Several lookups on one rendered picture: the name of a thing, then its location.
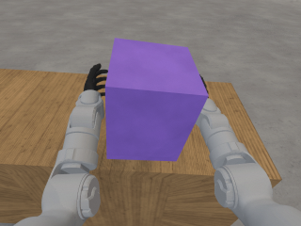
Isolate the left robot forearm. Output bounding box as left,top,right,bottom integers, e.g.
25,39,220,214
41,89,104,211

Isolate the right robot forearm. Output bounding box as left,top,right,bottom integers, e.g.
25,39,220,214
196,98,273,196

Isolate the carton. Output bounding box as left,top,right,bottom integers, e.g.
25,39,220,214
104,38,209,162

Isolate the pedestal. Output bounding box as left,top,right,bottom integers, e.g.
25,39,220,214
0,69,282,226

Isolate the robot left hand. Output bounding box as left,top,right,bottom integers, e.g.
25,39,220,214
83,63,108,96

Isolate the right robot upper arm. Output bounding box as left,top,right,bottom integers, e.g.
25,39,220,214
214,163,301,226

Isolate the left robot upper arm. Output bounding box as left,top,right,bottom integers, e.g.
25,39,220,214
13,173,101,226

